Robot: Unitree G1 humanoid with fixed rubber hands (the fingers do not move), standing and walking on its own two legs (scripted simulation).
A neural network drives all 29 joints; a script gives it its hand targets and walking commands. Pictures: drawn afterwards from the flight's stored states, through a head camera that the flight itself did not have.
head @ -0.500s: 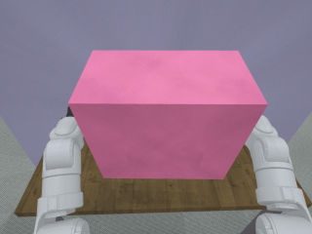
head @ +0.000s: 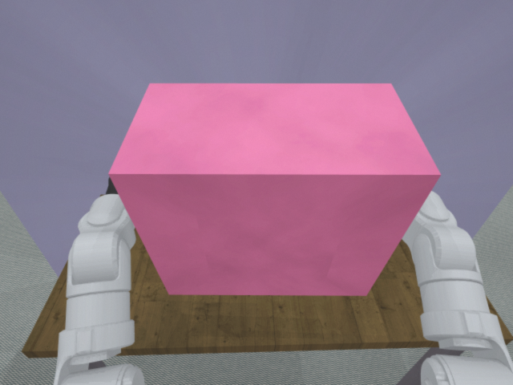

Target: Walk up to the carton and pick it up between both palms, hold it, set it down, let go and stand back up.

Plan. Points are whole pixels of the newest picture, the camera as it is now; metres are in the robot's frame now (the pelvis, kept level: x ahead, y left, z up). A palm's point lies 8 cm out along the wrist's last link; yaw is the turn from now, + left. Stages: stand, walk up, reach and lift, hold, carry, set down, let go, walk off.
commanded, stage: hold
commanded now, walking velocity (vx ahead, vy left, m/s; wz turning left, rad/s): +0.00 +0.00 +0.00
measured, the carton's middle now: (268, 199) +0.34 +0.00 +0.17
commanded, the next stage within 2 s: none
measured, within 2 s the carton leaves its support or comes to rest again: neither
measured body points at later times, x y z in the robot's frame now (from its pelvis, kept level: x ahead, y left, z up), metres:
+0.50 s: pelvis +0.00 +0.00 +0.00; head -0.04 +0.01 +0.45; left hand +0.35 +0.20 +0.17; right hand +0.36 -0.21 +0.18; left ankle +0.01 +0.13 -0.75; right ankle +0.01 -0.13 -0.75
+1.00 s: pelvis +0.00 +0.00 +0.00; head -0.04 +0.02 +0.45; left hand +0.35 +0.20 +0.17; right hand +0.36 -0.21 +0.18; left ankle +0.01 +0.13 -0.75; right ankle +0.01 -0.13 -0.75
